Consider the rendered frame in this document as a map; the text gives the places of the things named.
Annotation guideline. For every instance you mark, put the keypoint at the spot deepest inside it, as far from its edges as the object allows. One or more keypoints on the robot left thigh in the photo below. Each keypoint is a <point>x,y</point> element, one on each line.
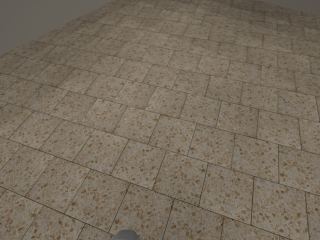
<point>126,234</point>

